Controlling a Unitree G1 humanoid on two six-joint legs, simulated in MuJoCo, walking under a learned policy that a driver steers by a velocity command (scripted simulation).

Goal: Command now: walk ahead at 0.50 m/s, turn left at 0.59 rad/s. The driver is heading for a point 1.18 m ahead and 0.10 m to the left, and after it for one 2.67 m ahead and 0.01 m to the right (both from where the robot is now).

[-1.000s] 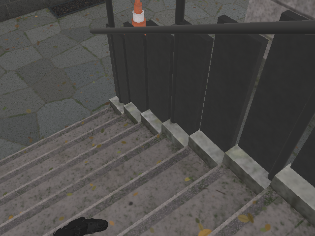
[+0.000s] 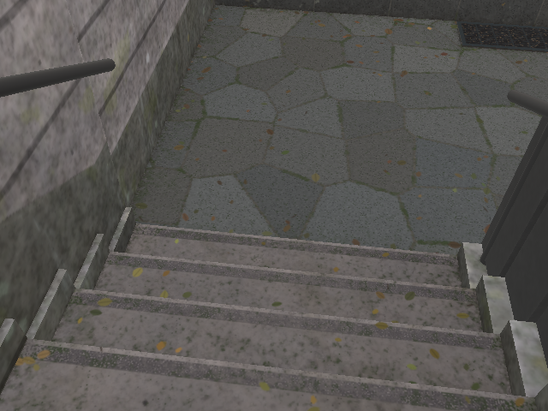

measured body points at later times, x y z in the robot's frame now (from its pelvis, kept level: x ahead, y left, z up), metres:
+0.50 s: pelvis +0.28 +0.10 -0.13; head +0.30 +0.12 +0.32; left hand +0.05 +0.24 -0.27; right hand +0.51 -0.06 -0.26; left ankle +0.32 +0.21 -0.87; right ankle +0.07 -0.10 -0.63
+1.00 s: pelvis +0.45 +0.08 -0.18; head +0.47 +0.08 +0.27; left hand +0.47 +0.35 -0.31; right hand +0.52 -0.13 -0.33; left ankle +0.33 +0.19 -0.86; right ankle +0.53 +0.00 -0.90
